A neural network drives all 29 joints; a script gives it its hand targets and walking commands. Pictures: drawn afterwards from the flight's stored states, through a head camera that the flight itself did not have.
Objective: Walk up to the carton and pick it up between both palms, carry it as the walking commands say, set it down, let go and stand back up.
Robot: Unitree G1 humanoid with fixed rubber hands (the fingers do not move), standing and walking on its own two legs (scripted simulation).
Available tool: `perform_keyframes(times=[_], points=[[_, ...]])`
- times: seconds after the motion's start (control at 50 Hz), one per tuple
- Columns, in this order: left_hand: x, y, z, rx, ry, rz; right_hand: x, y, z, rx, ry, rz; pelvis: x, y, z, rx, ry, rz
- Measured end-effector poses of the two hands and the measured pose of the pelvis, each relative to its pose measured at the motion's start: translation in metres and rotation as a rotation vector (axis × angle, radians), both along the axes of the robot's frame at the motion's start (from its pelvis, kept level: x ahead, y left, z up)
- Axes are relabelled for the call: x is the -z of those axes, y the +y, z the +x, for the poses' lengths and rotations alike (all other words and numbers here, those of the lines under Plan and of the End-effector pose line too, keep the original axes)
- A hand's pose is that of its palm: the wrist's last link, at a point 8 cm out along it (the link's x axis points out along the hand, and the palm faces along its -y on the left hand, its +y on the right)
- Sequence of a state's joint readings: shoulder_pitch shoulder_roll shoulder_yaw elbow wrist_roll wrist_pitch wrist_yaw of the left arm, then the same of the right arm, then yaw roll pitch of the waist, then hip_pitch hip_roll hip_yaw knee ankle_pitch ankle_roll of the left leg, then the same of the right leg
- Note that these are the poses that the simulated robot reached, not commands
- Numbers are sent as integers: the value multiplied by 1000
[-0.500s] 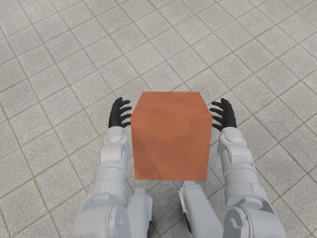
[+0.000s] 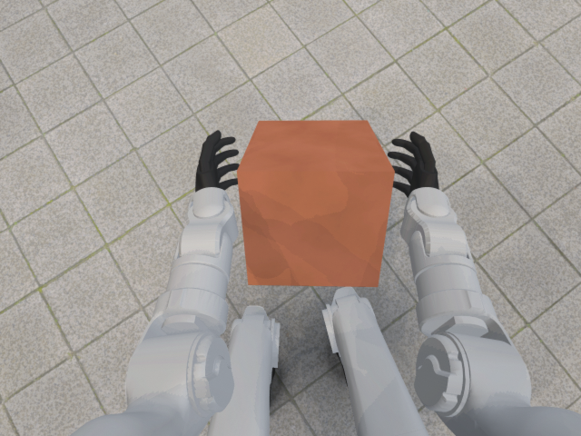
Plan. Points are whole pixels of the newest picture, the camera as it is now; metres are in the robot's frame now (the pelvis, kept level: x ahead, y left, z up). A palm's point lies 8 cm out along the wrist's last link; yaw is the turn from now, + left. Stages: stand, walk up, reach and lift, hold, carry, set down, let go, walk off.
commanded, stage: set down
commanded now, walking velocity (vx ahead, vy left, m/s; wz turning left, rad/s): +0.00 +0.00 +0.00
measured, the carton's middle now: (312, 195) +0.45 -0.06 -0.22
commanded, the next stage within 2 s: none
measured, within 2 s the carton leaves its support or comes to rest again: neither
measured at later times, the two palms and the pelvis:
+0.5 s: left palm (227, 191) +0.47 +0.08 -0.17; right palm (403, 192) +0.43 -0.21 -0.17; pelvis -0.02 -0.01 -0.07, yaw +1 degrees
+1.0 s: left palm (237, 193) +0.49 +0.08 -0.26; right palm (390, 195) +0.45 -0.21 -0.26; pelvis -0.03 -0.01 -0.13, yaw +1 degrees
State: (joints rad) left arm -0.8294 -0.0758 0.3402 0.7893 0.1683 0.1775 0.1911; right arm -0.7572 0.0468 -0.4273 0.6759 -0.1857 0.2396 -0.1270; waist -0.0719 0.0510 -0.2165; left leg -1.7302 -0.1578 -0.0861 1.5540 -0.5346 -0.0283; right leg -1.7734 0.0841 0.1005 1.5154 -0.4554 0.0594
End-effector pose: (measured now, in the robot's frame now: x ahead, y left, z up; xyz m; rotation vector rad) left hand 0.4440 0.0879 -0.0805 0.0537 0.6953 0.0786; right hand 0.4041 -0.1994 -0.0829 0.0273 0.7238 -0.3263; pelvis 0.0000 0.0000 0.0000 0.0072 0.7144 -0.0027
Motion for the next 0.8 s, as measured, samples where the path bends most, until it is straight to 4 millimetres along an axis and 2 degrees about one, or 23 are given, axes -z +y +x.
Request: perform_keyframes(times=[0.36, 0.8], points=[[64, -6, 17, -1, 0, 17, 67, -6, 18, -9, 4, -4, 55, -8, -16, -1, 33, 12], [141, -11, 38, 10, 11, 23, 144, -12, 37, -27, 19, -10, 111, -9, -28, -6, 57, 15]])
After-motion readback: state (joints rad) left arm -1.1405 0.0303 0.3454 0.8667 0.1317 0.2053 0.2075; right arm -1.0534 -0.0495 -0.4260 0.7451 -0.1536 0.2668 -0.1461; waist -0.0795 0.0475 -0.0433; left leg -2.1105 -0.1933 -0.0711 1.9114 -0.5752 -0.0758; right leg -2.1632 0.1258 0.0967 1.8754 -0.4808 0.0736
